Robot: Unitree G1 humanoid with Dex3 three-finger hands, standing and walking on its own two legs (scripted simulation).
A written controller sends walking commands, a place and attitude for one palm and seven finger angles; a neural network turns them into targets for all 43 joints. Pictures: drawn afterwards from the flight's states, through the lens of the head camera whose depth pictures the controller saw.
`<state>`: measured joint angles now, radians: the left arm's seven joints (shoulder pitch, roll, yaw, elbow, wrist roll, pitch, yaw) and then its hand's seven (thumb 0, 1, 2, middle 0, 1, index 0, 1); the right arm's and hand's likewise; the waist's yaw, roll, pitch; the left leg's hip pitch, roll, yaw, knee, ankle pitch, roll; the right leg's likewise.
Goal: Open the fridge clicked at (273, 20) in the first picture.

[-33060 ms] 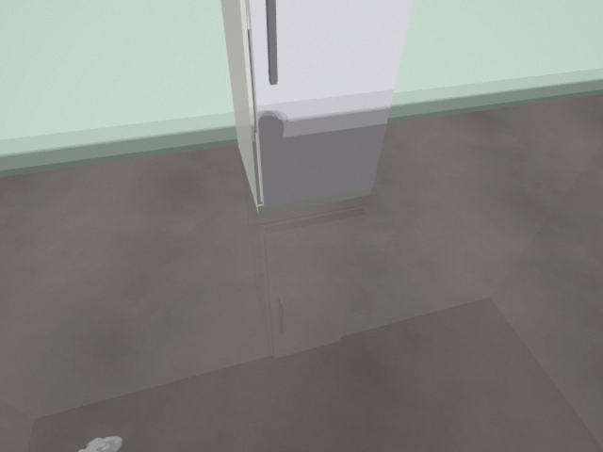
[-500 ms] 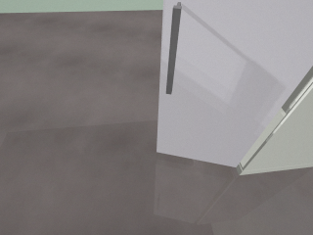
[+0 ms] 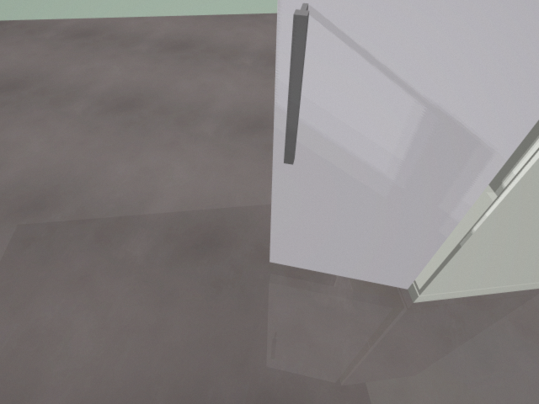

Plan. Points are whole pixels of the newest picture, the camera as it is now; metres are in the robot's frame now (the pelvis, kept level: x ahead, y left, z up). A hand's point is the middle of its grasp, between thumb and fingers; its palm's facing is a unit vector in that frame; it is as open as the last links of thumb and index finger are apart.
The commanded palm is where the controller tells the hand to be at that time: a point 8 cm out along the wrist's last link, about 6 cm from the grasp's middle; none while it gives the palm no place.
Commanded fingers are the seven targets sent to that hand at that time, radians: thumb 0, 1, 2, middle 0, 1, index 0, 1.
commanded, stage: look to check the result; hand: left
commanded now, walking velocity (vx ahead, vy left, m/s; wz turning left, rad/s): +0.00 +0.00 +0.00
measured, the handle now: (295, 95) +0.69 -0.01 +0.09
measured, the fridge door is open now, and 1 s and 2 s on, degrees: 71 71 71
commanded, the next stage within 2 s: stand and wait in 0.06 s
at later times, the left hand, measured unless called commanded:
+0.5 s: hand out of the picture +0.06 +0.22 -0.17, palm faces -0.01 -0.96 -0.28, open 7.4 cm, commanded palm none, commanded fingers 0.00 0.90 0.90 -0.20 -0.30 -0.20 -0.30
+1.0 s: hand out of the picture +0.05 +0.21 -0.17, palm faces -0.01 -0.96 -0.27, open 7.4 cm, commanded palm none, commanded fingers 0.00 0.90 0.90 -0.20 -0.30 -0.20 -0.30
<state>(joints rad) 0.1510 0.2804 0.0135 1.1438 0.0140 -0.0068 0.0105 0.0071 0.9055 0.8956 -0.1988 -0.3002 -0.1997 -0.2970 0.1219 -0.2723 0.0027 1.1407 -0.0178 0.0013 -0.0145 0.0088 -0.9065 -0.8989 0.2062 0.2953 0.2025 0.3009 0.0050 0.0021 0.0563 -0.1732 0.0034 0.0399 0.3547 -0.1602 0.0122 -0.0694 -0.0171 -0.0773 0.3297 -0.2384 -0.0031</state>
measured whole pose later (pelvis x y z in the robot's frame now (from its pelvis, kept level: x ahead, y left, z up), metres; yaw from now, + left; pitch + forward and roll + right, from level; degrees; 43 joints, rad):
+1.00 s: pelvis +0.01 +0.00 +0.00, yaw +0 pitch -1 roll +0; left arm 0.16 0.26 0.01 1.14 0.01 -0.01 0.01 0.01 0.91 0.90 -0.20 -0.30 -0.20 -0.30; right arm 0.14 -0.25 0.01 1.15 -0.02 0.00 -0.02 0.01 -0.91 -0.90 0.21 0.30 0.20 0.30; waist 0.00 -0.01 0.05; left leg -0.15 0.01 0.04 0.34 -0.16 0.01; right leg -0.05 -0.01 -0.07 0.30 -0.23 -0.01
